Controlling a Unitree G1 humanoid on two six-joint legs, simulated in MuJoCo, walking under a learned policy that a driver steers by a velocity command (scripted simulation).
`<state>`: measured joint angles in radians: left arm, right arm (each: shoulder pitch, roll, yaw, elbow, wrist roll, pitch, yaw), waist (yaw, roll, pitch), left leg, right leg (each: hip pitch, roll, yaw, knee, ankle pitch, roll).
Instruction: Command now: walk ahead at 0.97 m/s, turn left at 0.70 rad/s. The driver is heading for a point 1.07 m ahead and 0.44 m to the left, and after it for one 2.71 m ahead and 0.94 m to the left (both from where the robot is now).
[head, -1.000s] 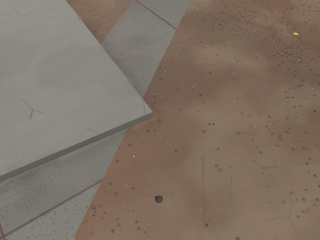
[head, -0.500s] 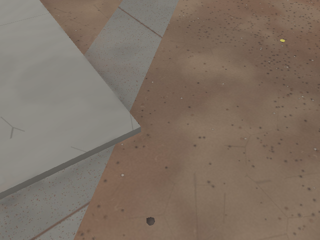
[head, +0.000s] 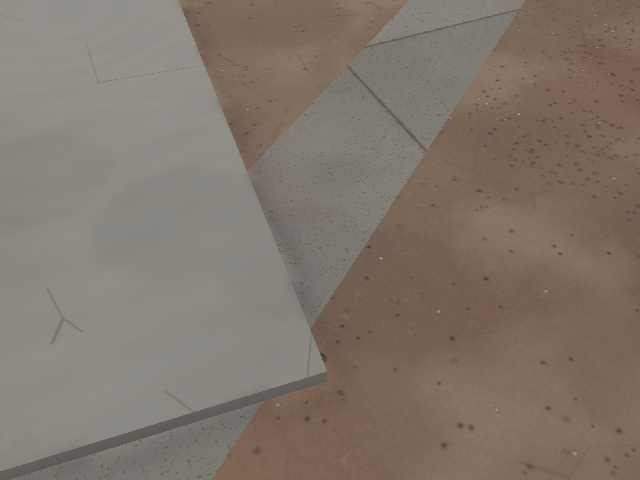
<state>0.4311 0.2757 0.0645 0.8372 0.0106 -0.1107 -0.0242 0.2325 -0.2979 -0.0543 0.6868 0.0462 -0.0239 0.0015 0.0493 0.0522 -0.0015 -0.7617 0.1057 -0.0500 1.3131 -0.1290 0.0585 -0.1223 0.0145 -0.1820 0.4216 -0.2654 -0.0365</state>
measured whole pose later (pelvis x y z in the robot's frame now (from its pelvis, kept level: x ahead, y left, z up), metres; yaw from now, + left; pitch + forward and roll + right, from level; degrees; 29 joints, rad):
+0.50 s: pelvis +0.40 +0.05 +0.00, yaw +26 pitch -1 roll +0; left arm 0.01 0.23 0.00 0.55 0.01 -0.14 0.00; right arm 0.49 -0.22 -0.05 0.75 0.02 -0.07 0.02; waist -0.08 -0.02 0.04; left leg -0.20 -0.19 -0.08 0.49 -0.25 0.18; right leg -0.65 -0.07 0.19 1.13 -0.23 0.01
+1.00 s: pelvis +0.74 +0.20 -0.01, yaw +53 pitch +0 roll -5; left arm 0.46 0.33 0.09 0.86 -0.01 -0.07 0.02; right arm 0.10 -0.26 -0.01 0.47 0.03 0.01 0.01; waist 0.06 0.00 0.01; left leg -0.88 0.13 -0.03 1.39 -0.41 0.03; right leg 0.00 -0.07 -0.19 0.34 -0.33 0.09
